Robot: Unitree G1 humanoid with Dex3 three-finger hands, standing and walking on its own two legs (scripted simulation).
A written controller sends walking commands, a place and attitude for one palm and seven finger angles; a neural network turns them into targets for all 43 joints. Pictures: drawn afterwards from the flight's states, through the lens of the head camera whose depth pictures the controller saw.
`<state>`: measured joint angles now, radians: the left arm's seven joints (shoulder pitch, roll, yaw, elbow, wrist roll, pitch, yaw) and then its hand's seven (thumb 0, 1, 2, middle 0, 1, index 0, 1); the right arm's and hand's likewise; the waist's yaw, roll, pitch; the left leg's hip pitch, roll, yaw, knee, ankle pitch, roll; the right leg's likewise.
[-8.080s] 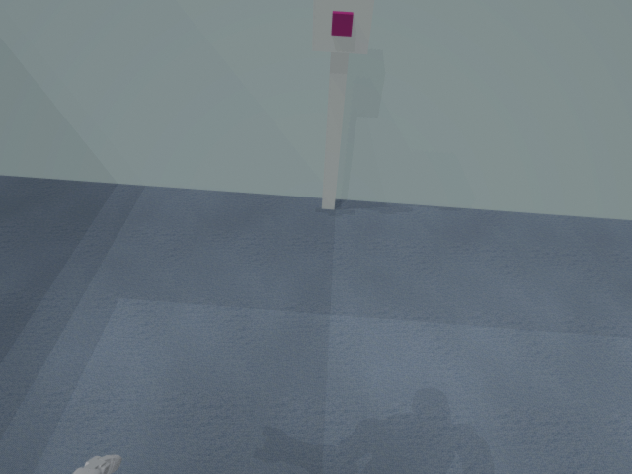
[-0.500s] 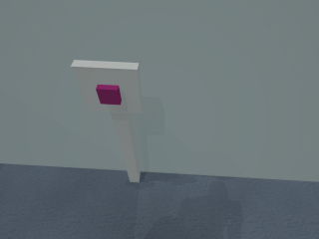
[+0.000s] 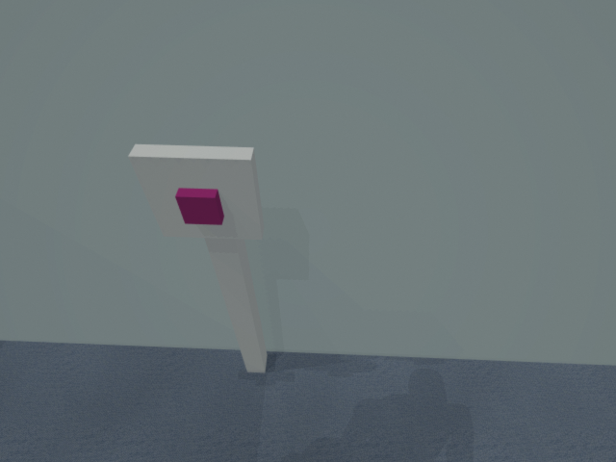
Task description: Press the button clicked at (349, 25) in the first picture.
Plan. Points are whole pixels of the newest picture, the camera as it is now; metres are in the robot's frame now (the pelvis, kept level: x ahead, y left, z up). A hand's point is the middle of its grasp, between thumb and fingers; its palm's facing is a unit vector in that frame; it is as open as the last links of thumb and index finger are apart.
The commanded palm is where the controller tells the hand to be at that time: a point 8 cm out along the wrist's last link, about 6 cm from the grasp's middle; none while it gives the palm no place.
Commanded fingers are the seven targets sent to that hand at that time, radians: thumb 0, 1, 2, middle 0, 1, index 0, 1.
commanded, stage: come to a stop and stand still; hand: left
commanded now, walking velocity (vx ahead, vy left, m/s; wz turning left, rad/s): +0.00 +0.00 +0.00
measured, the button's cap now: (201, 205) +0.47 +0.21 +0.05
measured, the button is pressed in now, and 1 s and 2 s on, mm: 0 0 0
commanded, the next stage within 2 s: look again from close up in 0.60 s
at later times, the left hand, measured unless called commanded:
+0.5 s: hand out of the picture -0.06 +0.15 -0.17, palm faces +0.05 -0.99 -0.16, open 7.4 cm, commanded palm none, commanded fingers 0.00 0.90 0.90 -0.20 -0.30 -0.20 -0.30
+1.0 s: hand out of the picture -0.05 +0.21 -0.19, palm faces +0.03 -0.98 -0.17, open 7.4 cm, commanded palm none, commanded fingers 0.00 0.90 0.90 -0.20 -0.30 -0.20 -0.30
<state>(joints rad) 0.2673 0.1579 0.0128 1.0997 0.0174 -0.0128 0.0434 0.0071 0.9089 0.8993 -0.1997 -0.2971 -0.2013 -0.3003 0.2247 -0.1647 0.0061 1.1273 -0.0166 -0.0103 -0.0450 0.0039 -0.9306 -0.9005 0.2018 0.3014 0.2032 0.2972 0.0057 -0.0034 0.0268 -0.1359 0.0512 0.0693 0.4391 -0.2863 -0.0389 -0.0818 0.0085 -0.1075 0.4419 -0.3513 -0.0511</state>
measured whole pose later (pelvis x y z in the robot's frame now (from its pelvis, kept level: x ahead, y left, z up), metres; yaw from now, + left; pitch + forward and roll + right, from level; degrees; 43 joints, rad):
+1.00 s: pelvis -0.06 +0.04 +0.00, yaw -1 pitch -3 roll -1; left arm 0.32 0.15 0.00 1.07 0.02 0.00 0.05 0.01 0.90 0.90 -0.20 -0.30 -0.20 -0.30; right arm 0.29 -0.16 0.00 1.04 -0.02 0.00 -0.03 0.01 -0.93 -0.90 0.20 0.30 0.20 0.30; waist 0.00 -0.01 -0.01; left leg -0.25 0.00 0.05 0.56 -0.26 0.04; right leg -0.17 -0.02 -0.09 0.52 -0.30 0.00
